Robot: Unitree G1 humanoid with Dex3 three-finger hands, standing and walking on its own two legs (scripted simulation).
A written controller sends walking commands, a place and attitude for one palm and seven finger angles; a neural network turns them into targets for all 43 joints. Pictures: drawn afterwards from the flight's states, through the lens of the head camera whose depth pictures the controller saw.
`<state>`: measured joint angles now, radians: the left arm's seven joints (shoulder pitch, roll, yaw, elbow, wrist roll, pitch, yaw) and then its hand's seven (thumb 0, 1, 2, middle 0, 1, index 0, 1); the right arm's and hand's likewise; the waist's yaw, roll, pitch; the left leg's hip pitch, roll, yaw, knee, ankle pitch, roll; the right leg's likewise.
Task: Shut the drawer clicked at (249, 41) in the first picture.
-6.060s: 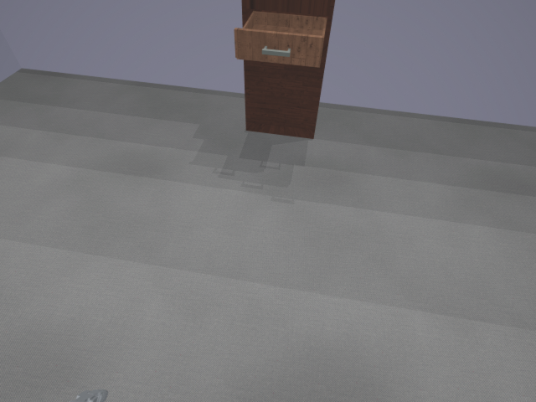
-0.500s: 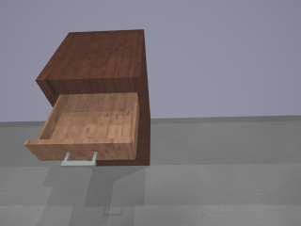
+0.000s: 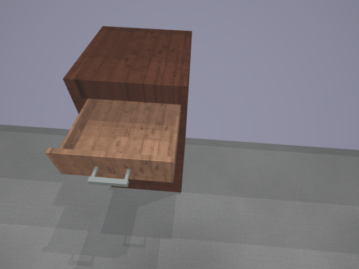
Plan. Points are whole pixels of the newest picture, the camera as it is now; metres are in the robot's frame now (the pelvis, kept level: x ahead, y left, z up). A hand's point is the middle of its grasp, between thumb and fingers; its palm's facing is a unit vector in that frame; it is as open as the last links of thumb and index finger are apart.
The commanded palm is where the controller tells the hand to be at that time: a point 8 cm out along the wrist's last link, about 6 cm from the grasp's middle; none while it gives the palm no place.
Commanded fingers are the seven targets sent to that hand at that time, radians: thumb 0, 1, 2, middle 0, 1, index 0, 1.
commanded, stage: come to a stop and stand still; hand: left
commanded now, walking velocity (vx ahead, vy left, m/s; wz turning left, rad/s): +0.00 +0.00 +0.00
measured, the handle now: (110, 176) +0.39 +0.26 -0.13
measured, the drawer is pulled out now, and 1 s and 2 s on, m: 0.26 0.26 0.26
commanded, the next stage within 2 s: look again from close up in 0.40 s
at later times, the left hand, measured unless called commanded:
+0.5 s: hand out of the picture -0.01 +0.19 -0.17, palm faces +0.02 -0.98 -0.17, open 7.4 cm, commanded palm none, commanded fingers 0.00 0.90 0.90 -0.20 -0.30 -0.20 -0.30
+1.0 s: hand out of the picture +0.03 +0.20 -0.17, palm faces +0.00 -0.98 -0.22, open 7.3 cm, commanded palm none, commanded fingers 0.00 0.90 0.90 -0.20 -0.30 -0.20 -0.30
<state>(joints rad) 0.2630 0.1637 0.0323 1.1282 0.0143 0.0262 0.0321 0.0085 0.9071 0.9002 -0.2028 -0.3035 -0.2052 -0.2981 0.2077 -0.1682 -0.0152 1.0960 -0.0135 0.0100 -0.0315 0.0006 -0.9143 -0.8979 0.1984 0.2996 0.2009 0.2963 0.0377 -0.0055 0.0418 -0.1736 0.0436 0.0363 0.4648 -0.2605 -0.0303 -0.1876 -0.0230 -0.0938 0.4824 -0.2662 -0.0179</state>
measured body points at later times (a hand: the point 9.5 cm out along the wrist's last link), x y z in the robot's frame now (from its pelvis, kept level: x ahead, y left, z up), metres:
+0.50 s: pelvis +0.01 +0.03 +0.01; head +0.02 +0.03 +0.46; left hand -0.01 +0.25 -0.16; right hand -0.02 -0.18 -0.15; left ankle -0.01 +0.14 -0.74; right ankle +0.00 -0.10 -0.74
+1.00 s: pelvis +0.01 +0.02 +0.00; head +0.01 +0.01 +0.45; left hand +0.03 +0.25 -0.15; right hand +0.01 -0.20 -0.16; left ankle -0.01 +0.14 -0.74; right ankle +0.00 -0.10 -0.74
